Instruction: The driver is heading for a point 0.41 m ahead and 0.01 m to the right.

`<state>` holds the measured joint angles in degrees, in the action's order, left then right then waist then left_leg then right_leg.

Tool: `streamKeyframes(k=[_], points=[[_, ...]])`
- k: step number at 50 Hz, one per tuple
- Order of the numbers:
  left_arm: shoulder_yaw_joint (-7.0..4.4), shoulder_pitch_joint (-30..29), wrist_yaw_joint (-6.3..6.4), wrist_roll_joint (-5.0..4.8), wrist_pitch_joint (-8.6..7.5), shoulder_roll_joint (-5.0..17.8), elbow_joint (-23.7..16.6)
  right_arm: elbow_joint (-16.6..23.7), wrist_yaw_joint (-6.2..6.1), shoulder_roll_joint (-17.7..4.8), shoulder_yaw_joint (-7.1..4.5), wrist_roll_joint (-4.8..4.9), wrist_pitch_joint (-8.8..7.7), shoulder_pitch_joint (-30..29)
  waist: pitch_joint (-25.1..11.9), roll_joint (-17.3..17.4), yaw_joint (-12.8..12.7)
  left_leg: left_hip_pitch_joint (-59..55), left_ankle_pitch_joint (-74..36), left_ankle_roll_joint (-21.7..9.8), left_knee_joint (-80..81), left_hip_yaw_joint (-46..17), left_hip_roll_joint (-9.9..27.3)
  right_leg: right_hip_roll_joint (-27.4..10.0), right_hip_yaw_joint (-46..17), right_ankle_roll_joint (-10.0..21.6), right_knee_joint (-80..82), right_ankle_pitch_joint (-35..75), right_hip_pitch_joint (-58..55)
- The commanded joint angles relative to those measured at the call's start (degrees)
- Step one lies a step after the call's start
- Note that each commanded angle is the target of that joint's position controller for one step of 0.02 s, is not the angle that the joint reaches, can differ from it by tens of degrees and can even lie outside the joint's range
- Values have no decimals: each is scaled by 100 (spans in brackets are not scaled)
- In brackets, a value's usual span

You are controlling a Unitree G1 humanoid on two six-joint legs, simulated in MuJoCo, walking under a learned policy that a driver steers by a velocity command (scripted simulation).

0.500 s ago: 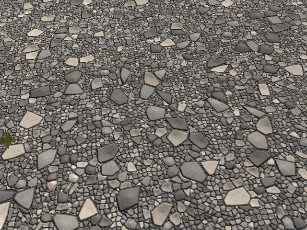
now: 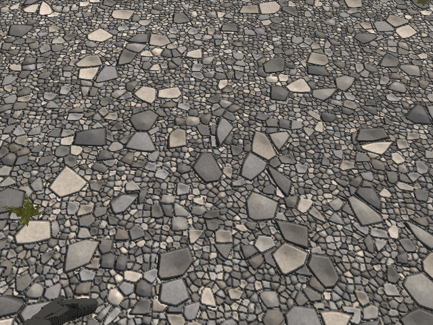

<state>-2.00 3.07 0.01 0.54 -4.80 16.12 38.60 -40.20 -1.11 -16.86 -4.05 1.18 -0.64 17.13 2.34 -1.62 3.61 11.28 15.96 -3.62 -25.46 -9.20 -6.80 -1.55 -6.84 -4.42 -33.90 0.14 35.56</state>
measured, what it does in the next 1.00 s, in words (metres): walks ahead: right foot, then left foot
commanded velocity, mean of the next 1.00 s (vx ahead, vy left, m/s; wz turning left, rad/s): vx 0.06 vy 0.00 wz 0.18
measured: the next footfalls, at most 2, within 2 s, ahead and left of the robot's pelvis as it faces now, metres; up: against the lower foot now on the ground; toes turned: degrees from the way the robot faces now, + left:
right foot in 0.08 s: +0.23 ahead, -0.13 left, +0.00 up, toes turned +8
left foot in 0.42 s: +0.14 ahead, +0.11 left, +0.00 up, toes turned +7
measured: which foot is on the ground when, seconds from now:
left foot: down 0.00-0.08, up 0.10-0.40, down 0.42-1.00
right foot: up 0.00-0.06, down 0.08-1.00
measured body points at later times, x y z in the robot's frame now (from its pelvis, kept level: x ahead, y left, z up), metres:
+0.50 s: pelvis +0.11 -0.02 -0.01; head +0.12 -0.01 +0.44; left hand +0.20 +0.25 -0.13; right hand +0.28 -0.26 -0.11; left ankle +0.10 +0.10 -0.74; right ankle +0.19 -0.13 -0.74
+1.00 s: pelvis +0.14 -0.01 -0.01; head +0.15 +0.00 +0.44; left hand +0.20 +0.26 -0.14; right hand +0.28 -0.24 -0.13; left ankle +0.10 +0.10 -0.74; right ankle +0.19 -0.13 -0.74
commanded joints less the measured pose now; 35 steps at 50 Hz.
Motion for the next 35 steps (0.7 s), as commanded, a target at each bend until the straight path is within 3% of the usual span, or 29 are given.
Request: streamKeyframes(k=[1,3,4,5,6,7,8,9,10,12,14,17,20,21,22,23,24,25,28,35], points=[[-247,53,-29,-24,-77,671,-340,353,-102,-823,-251,8,50,-64,-743,896,-252,59,-2311,-522,-201,-1141,1113,382,156,126,491,58,-1244],[-324,553,-16,59,-145,781,-233,503,-115,-615,-201,-5,52,-331,-901,829,-573,128,-1900,-207,-1053,-1158,798,106,173,405,1083,784,-2049],[-381,979,44,168,-150,1097,-252,642,-106,-259,-83,-102,25,-221,-1547,60,-641,742,-409,83,-2475,-678,368,-983,-697,798,876,2363,-3334],[-355,1029,54,297,-58,1185,-295,532,-74,-21,-3,-118,-9,1053,-2153,-1470,-80,1934,2899,404,-3920,-322,-291,-2352,-2449,1843,712,3999,-4643],[-390,967,27,73,33,1086,-242,378,-40,-641,-86,-19,16,1399,-2377,-1460,-60,2363,2465,567,-4754,-259,190,-2631,-3334,2249,954,2093,-4504],[-284,717,53,33,101,672,-392,324,-77,-975,-189,28,122,746,-1762,-771,-322,2566,1946,716,-5070,-76,400,-2101,-2562,1998,1129,898,-4014],[-195,519,62,71,188,474,-400,392,-127,-991,-210,7,240,243,-1385,-378,-402,2588,1558,769,-4992,95,493,-1705,-1913,1747,1238,142,-3451],[-133,326,59,68,248,391,-404,454,-165,-912,-207,-29,343,5,-1017,-329,-384,2444,1407,810,-4837,139,579,-1439,-1502,1666,1387,-96,-2855],[-133,173,67,88,290,458,-354,503,-156,-737,-166,-37,389,-38,-747,-443,-270,2122,1255,816,-4491,223,635,-1220,-1131,1609,1556,-160,-2295],[-149,123,65,118,298,474,-252,470,-144,-372,-60,-75,365,87,-694,-633,-185,1532,1117,810,-3588,516,620,-902,-524,1589,1669,199,-1927],[-161,119,60,78,302,486,-169,436,-127,-224,15,-130,306,50,-895,-687,-219,1087,1061,783,-2718,626,701,-938,-353,1699,1591,677,-2026],[-203,259,49,-4,359,633,-52,423,-73,-319,20,-122,290,-133,-1036,-747,-370,663,580,691,-1752,710,756,-1117,-486,1824,1549,298,-2213],[-152,227,30,-83,424,573,34,315,-2,-287,13,-156,291,-56,-800,-616,-197,-139,-380,415,-292,895,640,-942,-398,1539,1444,-961,-1764],[-100,448,14,-81,405,439,143,380,1,-371,13,-231,283,-151,-717,-456,-215,-443,-669,252,59,646,803,-797,-332,1204,1399,-1466,-1491],[-46,538,-17,9,367,291,150,494,-31,-680,-23,-311,278,-201,-704,149,-342,-639,-1026,-14,274,-124,1483,-489,0,812,914,-1949,-1188],[-12,779,-34,55,330,56,148,406,-21,-762,-39,-296,275,-494,-624,1231,-738,266,-65,-341,416,-382,1727,46,673,469,765,-1985,-1658],[-34,477,-14,127,335,232,193,499,23,-331,62,-304,219,-724,-412,1081,-546,841,841,-301,651,-334,1546,38,640,308,676,-1538,-2162],[-61,380,-13,118,342,276,218,444,41,-170,117,-353,163,-743,-276,999,-534,992,1175,-112,670,-190,1373,25,617,296,720,-1287,-2304],[-95,524,20,76,367,356,397,358,34,-293,98,-276,36,-571,-78,723,-494,896,566,146,410,73,1144,-68,497,432,800,-1101,-2265],[-90,587,39,17,335,288,740,262,-22,-214,102,-213,23,-361,-303,238,-419,453,-539,115,46,251,1016,-107,481,448,750,-620,-2349]])
Over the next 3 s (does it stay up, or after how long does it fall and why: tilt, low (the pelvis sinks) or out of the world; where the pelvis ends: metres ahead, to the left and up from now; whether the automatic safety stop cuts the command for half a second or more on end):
stays up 0.19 -0.03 -0.01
